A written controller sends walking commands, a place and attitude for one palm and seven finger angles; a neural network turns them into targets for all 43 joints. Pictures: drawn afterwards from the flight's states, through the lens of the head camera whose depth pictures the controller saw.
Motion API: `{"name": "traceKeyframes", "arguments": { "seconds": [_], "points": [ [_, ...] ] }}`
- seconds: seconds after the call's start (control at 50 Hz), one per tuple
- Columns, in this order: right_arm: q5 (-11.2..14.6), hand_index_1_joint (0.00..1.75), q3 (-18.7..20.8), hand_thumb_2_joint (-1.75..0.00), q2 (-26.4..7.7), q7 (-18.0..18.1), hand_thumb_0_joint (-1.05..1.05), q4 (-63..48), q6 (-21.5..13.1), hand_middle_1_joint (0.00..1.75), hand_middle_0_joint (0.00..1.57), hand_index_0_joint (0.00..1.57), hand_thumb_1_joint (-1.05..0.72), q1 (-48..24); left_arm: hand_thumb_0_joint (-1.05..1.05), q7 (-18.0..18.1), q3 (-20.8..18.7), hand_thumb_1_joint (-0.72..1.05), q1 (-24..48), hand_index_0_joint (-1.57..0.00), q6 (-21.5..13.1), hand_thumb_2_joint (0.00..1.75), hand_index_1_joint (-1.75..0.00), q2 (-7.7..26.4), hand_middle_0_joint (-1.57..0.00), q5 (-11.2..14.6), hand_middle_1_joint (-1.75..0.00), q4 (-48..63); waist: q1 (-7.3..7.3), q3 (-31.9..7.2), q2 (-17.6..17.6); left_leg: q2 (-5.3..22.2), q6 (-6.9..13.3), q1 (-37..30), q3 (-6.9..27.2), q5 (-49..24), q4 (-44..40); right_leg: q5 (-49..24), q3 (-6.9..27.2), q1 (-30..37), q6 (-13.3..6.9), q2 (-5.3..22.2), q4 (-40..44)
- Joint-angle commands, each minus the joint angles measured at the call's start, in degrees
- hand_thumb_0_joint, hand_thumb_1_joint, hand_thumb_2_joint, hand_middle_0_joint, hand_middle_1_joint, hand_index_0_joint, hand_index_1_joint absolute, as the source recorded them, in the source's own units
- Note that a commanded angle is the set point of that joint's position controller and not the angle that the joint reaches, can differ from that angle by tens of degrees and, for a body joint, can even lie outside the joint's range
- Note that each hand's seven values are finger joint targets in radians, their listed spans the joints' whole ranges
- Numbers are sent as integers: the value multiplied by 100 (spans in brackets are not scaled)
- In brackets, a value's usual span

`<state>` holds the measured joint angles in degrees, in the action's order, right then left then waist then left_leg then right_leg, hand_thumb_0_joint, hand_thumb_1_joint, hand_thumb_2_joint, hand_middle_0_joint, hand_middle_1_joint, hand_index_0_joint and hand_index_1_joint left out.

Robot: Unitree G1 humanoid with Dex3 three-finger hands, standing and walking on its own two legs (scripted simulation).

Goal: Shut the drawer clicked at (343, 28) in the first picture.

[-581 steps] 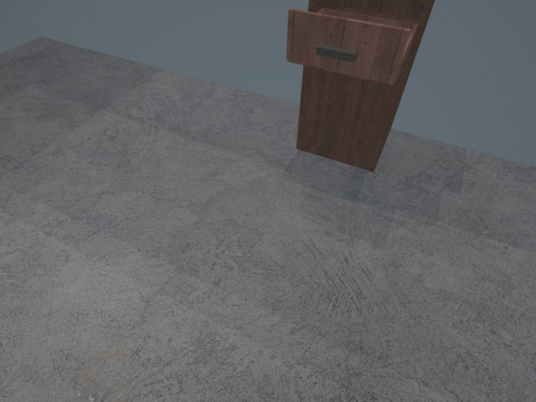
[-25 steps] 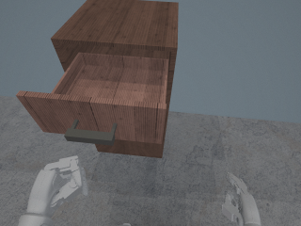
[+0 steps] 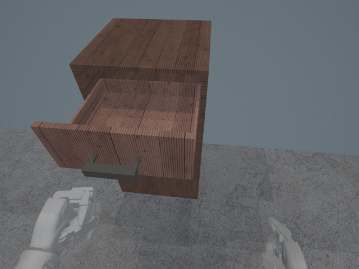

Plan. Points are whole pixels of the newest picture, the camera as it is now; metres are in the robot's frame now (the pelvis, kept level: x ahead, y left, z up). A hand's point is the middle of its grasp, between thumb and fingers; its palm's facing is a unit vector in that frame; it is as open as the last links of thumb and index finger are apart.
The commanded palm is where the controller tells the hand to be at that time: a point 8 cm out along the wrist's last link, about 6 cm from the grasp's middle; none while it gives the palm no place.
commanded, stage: raise the hand and make a fist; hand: left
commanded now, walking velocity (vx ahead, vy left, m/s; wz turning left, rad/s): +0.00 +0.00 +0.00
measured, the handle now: (113, 164) +0.37 +0.21 +0.01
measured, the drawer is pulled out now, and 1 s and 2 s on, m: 0.28 0.28 0.28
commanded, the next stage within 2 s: bring the fist close to the handle in 0.22 s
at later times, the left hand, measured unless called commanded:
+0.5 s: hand (91, 219) +0.19 +0.18 +0.09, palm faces -0.01 -1.00 -0.07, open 3.3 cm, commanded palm +0.16 +0.23 +0.09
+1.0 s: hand (109, 205) +0.24 +0.17 +0.04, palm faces -0.06 -1.00 -0.06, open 3.3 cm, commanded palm +0.22 +0.23 +0.04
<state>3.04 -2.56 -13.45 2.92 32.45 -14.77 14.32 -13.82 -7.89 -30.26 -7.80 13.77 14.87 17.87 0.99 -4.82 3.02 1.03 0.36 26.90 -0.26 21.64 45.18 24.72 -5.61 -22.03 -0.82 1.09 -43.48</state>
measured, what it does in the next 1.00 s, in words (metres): stands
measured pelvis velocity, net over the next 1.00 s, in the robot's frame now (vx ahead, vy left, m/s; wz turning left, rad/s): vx -0.01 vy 0.00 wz -0.01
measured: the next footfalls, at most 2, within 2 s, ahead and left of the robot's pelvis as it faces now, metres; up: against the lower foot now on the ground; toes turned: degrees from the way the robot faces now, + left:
none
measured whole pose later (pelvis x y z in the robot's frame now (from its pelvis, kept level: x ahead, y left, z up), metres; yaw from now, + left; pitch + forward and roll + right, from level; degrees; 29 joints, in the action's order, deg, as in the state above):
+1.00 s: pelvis -0.01 +0.00 -0.02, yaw -1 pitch +9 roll -1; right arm 1.7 -1.5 -14.4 2.9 34.5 -13.7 14.1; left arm -16.0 -9.7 -14.4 -18.7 13.3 14.9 -4.5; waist -0.9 -4.3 2.2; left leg 1.3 0.2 37.2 -0.7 23.0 51.0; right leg 26.7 -5.0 -33.0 -1.1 1.2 -50.5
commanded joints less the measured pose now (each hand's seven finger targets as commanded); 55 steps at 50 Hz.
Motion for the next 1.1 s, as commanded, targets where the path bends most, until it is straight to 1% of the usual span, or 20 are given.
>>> {"name": "traceKeyframes", "arguments": {
  "seconds": [0.0,0.06,0.12,0.2,0.28,0.4,0.54,0.56,0.62,0.68,0.72,0.76,0.82,0.84,0.92,0.96,0.98,1.0,1.04,1.08],
  "points": [
    [19,30,311,-90,-613,66,0,-981,-475,30,20,20,-90,-720,0,50,-719,90,271,-140,-495,90,-160,752,-140,169,-160,1147,45,-391,-166,-73,103,-555,150,-884,-789,-1032,178,-82,21,-127,889],
    [26,30,336,-90,-630,96,0,-859,-511,30,20,20,-90,-747,0,-2,-1006,90,264,-140,-601,90,-160,902,-140,255,-160,837,58,-320,-279,-92,101,-482,103,-971,-729,-1164,301,21,35,-108,990],
    [48,30,336,-90,-648,109,0,-844,-613,30,20,20,-90,-728,0,-182,-951,90,362,-140,-712,90,-160,841,-140,364,-160,800,26,-355,-44,-117,101,-559,67,-1003,-704,-1255,380,15,53,-78,1038],
    [52,30,356,-90,-690,145,0,-751,-703,30,20,20,-90,-703,0,-366,-1082,90,435,-140,-729,90,-160,935,-140,455,-160,526,-6,-330,-362,-130,106,-484,76,-1071,-631,-1505,571,95,139,-9,1153],
    [47,30,362,-90,-697,168,0,-682,-744,30,20,20,-90,-711,0,-485,-1246,90,509,-140,-760,90,-160,1012,-140,501,-160,364,18,-334,-319,-133,106,-543,78,-1179,-644,-1732,585,154,157,0,1154],
    [4,30,388,-90,-749,133,0,-630,-756,30,20,20,-90,-643,0,-593,-924,90,703,-140,-849,90,-160,743,-140,470,-160,58,-80,-321,-425,-160,121,-560,73,-1263,-601,-1934,493,7,177,-22,1028],
    [-54,30,408,-90,-734,79,0,-671,-648,30,20,20,-90,-635,0,-461,-789,90,1017,-140,-1131,90,-160,728,-140,292,-160,54,-110,-483,-191,-160,131,-543,60,-1249,-520,-1701,358,-198,100,-61,782],
    [-69,30,413,-90,-743,75,0,-623,-606,30,20,20,-90,-651,0,-390,-902,90,1022,-140,-1154,90,-160,827,-140,253,-160,-45,-94,-454,-245,-145,132,-458,68,-1205,-502,-1601,361,-216,85,-78,777],
    [-63,30,402,-90,-742,63,0,-687,-547,30,20,20,-90,-612,0,-351,-628,90,1205,-140,-1236,90,-160,619,-140,209,-160,-129,-133,-560,-27,-153,115,-437,69,-1085,-473,-1423,292,-391,62,-86,634],
    [-81,30,395,-90,-768,61,0,-684,-468,30,20,20,-90,-572,0,-277,-573,90,1405,-140,-1257,90,-160,625,-140,148,-160,-405,-175,-528,-254,-135,116,-250,116,-947,-417,-1229,274,-532,52,-106,549],
    [-84,30,406,-90,-787,69,0,-686,-423,30,20,20,-90,-545,0,-288,-645,90,1538,-140,-1286,90,-160,688,-140,152,-160,-526,-168,-666,-165,-137,107,-205,108,-931,-358,-1204,282,-574,47,-101,476],
    [-96,30,407,-90,-805,83,0,-679,-359,30,20,20,-90,-543,0,-253,-773,90,1642,-140,-1313,90,-160,813,-140,144,-160,-718,-161,-692,-365,-127,113,-53,115,-864,-306,-1092,306,-600,54,-111,451],
    [-100,30,397,-90,-787,61,0,-739,-339,30,20,20,-90,-508,0,-267,-565,90,1834,-140,-1395,90,-160,615,-140,169,-160,-707,-158,-927,-55,-129,93,-87,104,-963,-222,-1226,280,-657,33,-102,283],
    [-95,30,416,-90,-805,66,0,-708,-319,30,20,20,-90,-469,0,-244,-672,90,1862,-140,-1401,90,-160,707,-140,165,-160,-853,-173,-941,-199,-113,86,-38,114,-982,-194,-1243,254,-690,36,-116,236],
    [-111,30,415,-90,-831,50,0,-702,-243,30,20,20,-90,-411,0,-208,-542,90,2172,-140,-1477,90,-160,621,-140,121,-160,-1127,-234,-926,-191,-107,81,152,129,-894,-76,-1141,248,-933,37,-126,87],
    [-126,30,434,-90,-859,54,0,-671,-201,30,20,20,-90,-384,0,-171,-682,90,2250,-140,-1518,90,-160,771,-140,81,-160,-1288,-220,-968,-306,-89,89,277,140,-872,-1,-1093,271,-977,33,-135,28],
    [-137,30,425,-90,-853,40,0,-698,-179,30,20,20,-90,-364,0,-185,-550,90,2343,-140,-1537,90,-160,633,-140,82,-160,-1322,-233,-1043,-279,-100,89,294,142,-909,24,-1152,267,-994,31,-126,-35],
    [-133,30,447,-90,-851,34,0,-688,-170,30,20,20,-90,-355,0,-176,-626,90,2433,-140,-1579,90,-160,715,-140,72,-160,-1305,-207,-1168,-132,-95,72,283,132,-962,67,-1200,271,-993,20,-117,-101],
    [-140,30,458,-90,-834,3,0,-722,-161,30,20,20,-90,-323,0,-169,-518,90,2390,-140,-1632,90,-160,610,-140,65,-160,-1234,-187,-1396,8,-78,61,187,145,-1197,135,-1394,226,-1013,2,-122,-243],
    [-160,30,482,-90,-841,-19,0,-726,-97,30,20,20,-90,-276,0,-111,-530,90,2307,-140,-1654,90,-160,603,-140,35,-160,-1340,-210,-1437,-224,-65,79,268,135,-1323,231,-1557,230,-1049,21,-131,-317]
  ]
}}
